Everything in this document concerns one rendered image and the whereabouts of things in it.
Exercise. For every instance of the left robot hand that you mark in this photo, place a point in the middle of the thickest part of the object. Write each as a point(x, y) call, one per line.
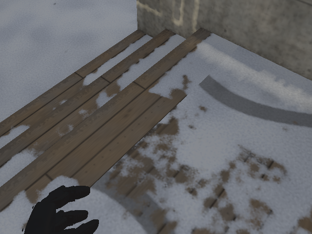
point(45, 219)

